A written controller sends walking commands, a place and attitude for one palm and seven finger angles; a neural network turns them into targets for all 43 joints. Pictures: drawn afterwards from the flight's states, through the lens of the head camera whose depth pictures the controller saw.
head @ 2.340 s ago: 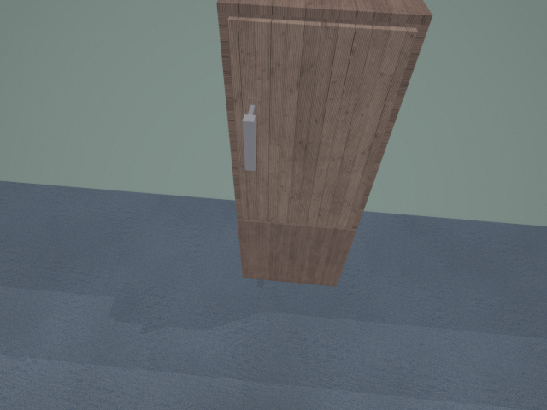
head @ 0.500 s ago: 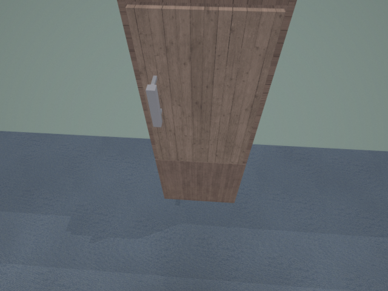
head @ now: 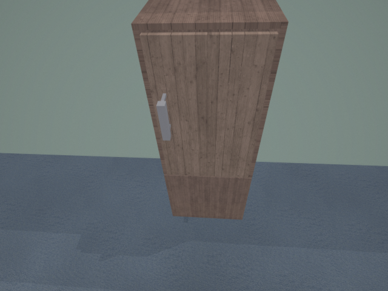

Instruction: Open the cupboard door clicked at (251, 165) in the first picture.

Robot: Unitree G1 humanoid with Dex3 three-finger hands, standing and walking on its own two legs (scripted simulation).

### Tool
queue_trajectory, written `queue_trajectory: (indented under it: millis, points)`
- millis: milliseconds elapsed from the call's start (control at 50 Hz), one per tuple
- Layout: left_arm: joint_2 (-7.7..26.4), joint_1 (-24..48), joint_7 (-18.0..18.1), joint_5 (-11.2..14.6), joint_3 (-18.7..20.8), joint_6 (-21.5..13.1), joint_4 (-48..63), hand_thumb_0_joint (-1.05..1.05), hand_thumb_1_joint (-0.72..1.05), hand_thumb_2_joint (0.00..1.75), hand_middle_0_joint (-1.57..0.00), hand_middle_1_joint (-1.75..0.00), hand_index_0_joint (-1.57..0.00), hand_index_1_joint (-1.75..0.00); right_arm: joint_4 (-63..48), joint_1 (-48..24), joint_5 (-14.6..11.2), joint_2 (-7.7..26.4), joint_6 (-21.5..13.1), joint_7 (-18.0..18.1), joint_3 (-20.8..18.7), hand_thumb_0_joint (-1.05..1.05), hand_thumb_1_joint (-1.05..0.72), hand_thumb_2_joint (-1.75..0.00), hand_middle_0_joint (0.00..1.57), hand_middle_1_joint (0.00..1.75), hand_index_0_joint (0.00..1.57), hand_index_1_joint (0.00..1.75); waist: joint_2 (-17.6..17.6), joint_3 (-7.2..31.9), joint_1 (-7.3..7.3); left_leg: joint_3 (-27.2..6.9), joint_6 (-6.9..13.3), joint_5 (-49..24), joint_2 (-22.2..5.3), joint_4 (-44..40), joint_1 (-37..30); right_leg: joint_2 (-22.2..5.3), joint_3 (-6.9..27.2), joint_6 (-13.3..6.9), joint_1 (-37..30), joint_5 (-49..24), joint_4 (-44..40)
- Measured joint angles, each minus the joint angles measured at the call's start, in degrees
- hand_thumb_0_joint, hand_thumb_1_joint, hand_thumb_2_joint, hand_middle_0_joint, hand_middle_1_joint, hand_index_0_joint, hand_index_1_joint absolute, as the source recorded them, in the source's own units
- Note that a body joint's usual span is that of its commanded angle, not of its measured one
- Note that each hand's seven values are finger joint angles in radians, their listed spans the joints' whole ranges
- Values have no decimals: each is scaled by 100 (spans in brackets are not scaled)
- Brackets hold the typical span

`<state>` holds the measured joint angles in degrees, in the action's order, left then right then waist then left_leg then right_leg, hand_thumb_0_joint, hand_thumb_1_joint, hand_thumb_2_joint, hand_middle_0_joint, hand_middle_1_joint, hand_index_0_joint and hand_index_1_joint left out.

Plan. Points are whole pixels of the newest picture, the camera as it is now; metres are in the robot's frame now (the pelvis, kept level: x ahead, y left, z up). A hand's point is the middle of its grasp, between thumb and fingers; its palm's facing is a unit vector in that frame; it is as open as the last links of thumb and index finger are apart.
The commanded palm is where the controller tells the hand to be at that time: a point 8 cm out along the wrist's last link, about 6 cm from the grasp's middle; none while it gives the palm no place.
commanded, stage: come to a stop and stand still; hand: left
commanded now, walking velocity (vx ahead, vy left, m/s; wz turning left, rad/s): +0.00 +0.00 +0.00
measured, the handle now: (165, 117) +0.62 +0.13 +0.00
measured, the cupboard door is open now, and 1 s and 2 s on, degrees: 0 0 0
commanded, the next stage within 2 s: look again from close up in 0.08 s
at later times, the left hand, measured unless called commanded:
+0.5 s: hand out of the picture +0.04 +0.17 -0.17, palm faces +0.01 -0.98 -0.21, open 7.4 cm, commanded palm none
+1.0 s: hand out of the picture +0.07 +0.17 -0.17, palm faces +0.00 -0.97 -0.25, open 7.4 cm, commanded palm none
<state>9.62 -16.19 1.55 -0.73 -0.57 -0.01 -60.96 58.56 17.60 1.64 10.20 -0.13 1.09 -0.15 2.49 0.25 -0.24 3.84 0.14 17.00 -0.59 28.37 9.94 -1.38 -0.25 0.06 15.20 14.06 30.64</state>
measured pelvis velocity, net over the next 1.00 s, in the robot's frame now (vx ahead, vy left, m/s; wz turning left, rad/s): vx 0.03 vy -0.01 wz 0.00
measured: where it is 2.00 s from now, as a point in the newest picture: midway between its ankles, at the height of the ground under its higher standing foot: outside the picture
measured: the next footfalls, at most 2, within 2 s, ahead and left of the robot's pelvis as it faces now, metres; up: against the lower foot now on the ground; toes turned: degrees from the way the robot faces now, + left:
none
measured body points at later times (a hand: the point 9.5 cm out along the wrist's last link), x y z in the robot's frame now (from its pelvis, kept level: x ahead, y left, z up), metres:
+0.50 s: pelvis +0.02 -0.01 +0.00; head +0.04 -0.02 +0.45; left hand +0.04 +0.22 -0.15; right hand +0.02 -0.24 -0.16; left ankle -0.02 +0.12 -0.74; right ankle +0.03 -0.12 -0.74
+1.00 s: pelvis +0.03 -0.01 +0.00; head +0.04 -0.02 +0.45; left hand +0.07 +0.22 -0.15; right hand +0.06 -0.25 -0.16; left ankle +0.00 +0.11 -0.74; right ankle +0.03 -0.12 -0.74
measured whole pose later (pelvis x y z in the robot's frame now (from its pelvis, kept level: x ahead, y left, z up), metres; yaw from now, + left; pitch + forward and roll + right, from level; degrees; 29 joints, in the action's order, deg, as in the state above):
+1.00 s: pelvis +0.03 -0.01 +0.00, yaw +0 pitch -1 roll -1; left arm 9.7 -13.3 3.0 -0.7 -0.3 -2.3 -61.0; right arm 59.7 13.2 0.5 11.3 -0.1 1.6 -1.2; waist 2.1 -2.7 -0.8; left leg 2.3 -0.7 19.7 -2.9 31.2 11.0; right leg 1.3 -1.5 -1.2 13.7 15.9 30.3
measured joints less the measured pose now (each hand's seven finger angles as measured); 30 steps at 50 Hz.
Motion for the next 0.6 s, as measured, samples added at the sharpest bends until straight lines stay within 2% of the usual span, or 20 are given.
queue_trajectory:
  millis: [340, 600]
  points:
    - [-107, 9, -21, 18, -19, -77, -236, 1, 91, 90, -20, -30, -20, -30, 398, 30, -48, -43, -96, 41, 57, 1, -91, -90, 20, 30, 20, 29, -160, -197, 13, 4, -64, 29, -49, -146, -70, 54, -2, -50, -14, 81, -41]
    - [11, 256, -3, 13, 42, -109, -227, 1, 91, 90, -20, -30, -20, -30, 454, -225, -47, -89, -129, 80, 42, 1, -91, -90, 20, 30, 20, 29, -204, -191, 15, -27, -135, 153, -130, -145, -206, 131, -41, -111, -146, 222, -24]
